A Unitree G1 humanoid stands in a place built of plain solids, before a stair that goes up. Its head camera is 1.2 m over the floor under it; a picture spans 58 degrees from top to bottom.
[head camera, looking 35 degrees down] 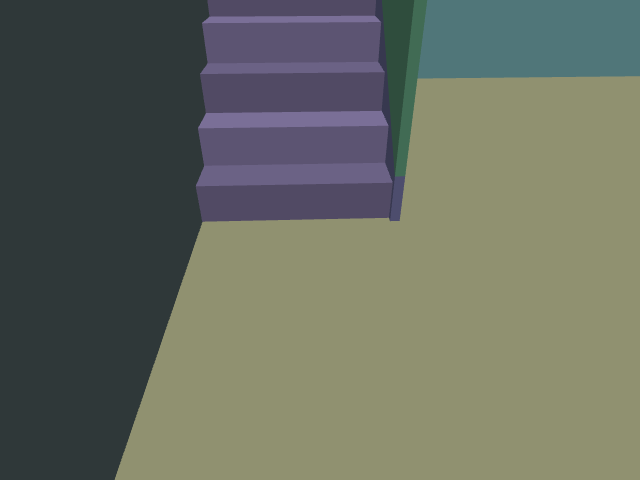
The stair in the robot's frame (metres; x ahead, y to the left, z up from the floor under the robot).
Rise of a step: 0.20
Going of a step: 0.23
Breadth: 0.97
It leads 2 degrees to the left of straight ahead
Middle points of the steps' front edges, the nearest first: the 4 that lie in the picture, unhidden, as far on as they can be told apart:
1.89 0.12 0.21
2.13 0.13 0.41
2.36 0.14 0.62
2.59 0.15 0.82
